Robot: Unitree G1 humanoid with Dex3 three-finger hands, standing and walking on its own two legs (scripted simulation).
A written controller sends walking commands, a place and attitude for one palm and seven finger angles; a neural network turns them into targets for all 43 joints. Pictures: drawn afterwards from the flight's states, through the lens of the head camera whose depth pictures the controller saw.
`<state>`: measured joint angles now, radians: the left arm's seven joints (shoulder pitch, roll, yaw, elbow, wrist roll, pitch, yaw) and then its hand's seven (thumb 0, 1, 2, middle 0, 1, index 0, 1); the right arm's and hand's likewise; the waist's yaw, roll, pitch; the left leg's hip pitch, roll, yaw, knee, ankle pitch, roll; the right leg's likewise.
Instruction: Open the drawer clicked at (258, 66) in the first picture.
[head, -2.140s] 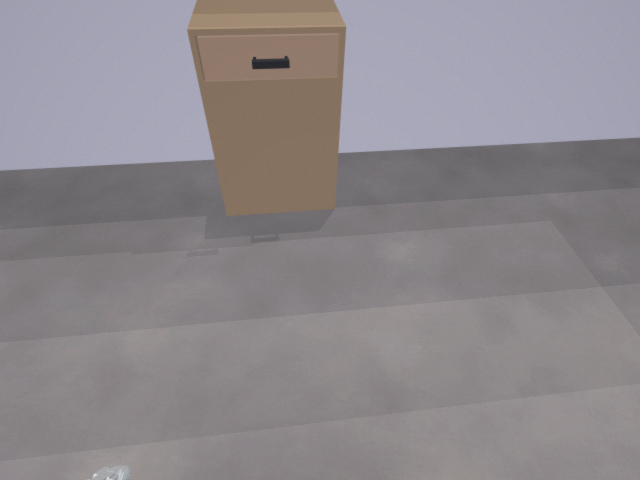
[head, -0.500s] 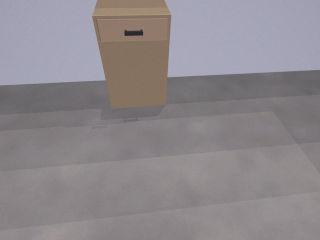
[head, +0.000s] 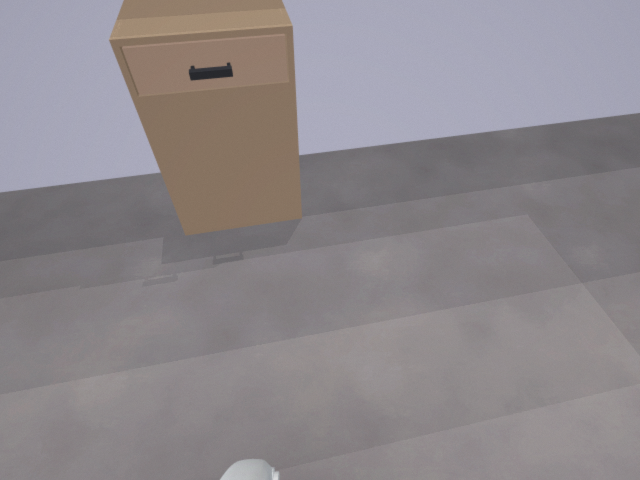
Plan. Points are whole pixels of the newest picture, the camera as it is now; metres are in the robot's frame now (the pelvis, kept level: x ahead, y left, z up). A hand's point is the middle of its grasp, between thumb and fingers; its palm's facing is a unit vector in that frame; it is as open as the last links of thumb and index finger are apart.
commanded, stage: walk to a spot facing it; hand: left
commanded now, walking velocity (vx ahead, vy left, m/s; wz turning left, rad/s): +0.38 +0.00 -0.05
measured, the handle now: (211, 69) +1.16 +0.44 -0.06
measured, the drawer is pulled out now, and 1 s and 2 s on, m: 0.00 0.00 0.00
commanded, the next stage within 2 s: turn to face it in 0.70 s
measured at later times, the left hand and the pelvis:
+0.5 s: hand (198, 381) +0.29 +0.24 -0.18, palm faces -0.01 -0.99 -0.14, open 7.4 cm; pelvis +0.24 +0.07 +0.00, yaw -6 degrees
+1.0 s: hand (289, 250) +0.59 +0.13 -0.18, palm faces -0.23 -0.96 -0.15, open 7.3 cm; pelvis +0.44 -0.01 -0.01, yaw -13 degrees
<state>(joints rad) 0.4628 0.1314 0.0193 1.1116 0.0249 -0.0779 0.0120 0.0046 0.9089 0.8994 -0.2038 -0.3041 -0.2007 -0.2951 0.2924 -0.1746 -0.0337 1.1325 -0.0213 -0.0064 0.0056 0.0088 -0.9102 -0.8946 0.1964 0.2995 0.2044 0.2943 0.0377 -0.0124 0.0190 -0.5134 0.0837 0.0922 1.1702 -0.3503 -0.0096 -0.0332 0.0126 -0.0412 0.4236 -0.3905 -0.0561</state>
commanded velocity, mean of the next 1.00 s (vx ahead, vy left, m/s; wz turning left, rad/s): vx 0.25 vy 0.00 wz -0.11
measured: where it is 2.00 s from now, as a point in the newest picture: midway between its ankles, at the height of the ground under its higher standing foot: (337, 392)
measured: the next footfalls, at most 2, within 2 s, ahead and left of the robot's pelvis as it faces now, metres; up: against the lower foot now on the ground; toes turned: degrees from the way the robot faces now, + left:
left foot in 0.24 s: +0.29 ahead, +0.12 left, +0.00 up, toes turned +7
right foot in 0.88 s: +0.51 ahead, -0.10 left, +0.00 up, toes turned -23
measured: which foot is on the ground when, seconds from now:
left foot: up 0.00-0.22, down 0.24-0.88, up 0.90-1.00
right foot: down 0.00-0.24, up 0.26-0.86, down 0.88-1.00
